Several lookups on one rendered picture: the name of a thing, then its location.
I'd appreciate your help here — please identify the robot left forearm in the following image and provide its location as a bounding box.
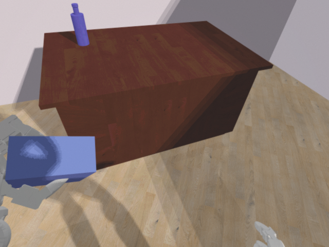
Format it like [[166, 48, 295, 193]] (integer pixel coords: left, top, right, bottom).
[[0, 206, 11, 247]]

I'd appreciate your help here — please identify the table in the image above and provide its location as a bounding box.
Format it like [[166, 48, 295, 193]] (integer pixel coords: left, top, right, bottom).
[[39, 21, 273, 170]]

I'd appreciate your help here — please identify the robot right hand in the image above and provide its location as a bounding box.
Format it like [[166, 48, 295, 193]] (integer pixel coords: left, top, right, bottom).
[[253, 221, 285, 247]]

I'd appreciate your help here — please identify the robot left hand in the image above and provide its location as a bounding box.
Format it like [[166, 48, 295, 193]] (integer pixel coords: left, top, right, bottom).
[[0, 115, 68, 210]]

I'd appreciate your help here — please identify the sponge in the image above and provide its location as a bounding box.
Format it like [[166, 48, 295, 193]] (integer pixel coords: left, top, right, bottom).
[[5, 136, 96, 188]]

